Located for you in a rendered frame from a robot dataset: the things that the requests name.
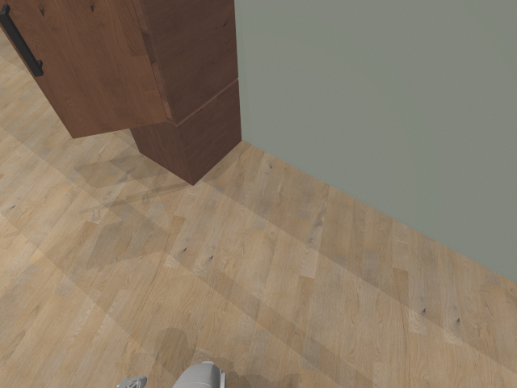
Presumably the cupboard door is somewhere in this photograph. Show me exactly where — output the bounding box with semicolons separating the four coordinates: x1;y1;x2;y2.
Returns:
0;0;168;139

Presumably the left robot thigh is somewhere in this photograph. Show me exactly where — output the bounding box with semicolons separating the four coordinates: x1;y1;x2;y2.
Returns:
172;363;226;388

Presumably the handle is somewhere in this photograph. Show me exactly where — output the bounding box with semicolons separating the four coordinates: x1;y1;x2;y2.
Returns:
0;4;44;77

